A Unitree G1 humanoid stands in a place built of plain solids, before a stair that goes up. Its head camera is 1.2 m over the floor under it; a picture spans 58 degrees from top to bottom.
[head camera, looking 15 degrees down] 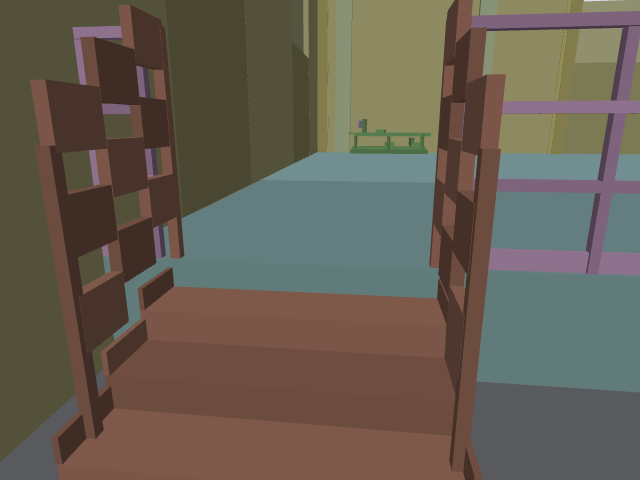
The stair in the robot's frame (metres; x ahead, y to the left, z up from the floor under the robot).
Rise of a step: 0.14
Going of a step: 0.29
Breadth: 1.32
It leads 7 degrees to the right of straight ahead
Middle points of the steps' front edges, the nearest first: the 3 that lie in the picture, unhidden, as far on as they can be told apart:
1.37 0.16 0.28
1.66 0.13 0.42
1.94 0.09 0.56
